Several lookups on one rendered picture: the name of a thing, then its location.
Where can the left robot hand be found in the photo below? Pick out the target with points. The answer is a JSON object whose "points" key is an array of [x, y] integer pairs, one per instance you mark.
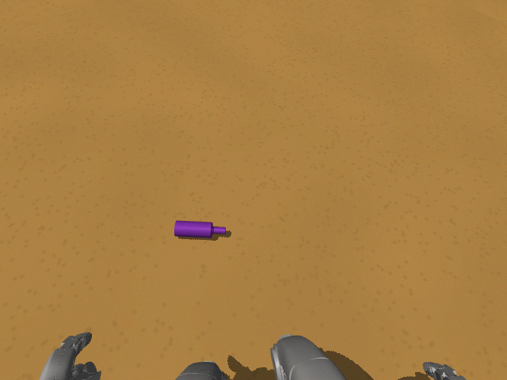
{"points": [[60, 364]]}

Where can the bottle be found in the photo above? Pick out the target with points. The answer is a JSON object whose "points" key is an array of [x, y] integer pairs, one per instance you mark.
{"points": [[197, 229]]}

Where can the right robot hand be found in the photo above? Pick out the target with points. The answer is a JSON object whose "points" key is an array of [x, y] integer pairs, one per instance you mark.
{"points": [[441, 372]]}

